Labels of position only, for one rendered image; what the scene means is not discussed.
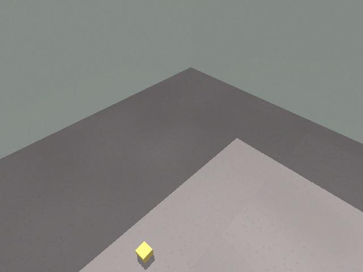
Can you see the cube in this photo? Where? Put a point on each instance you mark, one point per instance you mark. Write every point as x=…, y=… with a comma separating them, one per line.
x=144, y=252

